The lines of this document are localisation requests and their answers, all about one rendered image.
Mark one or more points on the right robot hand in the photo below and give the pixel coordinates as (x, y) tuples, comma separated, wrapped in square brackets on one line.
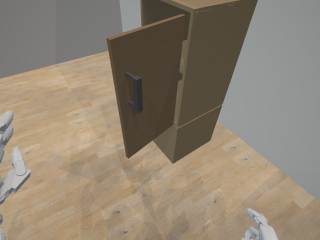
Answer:
[(264, 232)]

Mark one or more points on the cupboard door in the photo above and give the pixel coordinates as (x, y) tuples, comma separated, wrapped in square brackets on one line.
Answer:
[(152, 52)]

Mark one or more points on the handle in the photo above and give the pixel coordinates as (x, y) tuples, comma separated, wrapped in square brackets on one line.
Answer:
[(137, 92)]

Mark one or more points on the left robot hand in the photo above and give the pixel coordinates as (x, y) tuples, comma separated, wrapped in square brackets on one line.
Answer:
[(16, 177)]

